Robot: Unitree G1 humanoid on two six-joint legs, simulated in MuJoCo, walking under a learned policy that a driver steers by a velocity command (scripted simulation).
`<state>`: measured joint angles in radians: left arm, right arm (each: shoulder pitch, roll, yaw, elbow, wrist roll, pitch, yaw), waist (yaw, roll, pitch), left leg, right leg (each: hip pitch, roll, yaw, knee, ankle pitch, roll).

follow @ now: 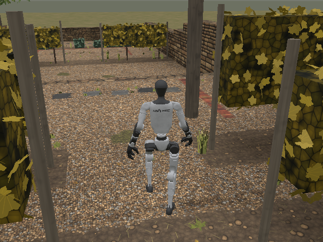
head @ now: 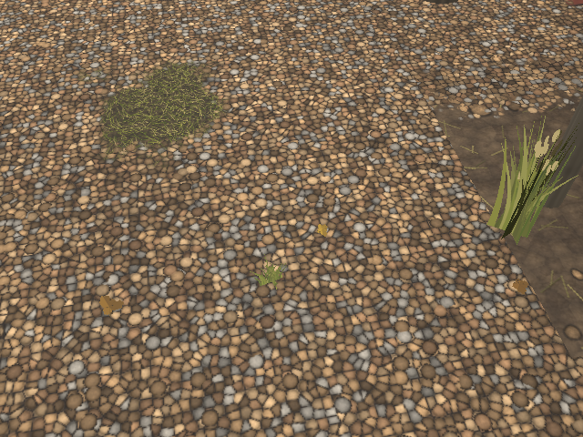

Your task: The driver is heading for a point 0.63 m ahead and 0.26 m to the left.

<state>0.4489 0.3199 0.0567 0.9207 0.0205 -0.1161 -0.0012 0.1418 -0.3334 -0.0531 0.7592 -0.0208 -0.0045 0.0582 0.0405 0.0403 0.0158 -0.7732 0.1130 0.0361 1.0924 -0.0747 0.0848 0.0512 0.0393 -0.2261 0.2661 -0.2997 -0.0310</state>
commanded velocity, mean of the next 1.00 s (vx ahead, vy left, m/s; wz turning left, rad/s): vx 0.71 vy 0.00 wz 0.66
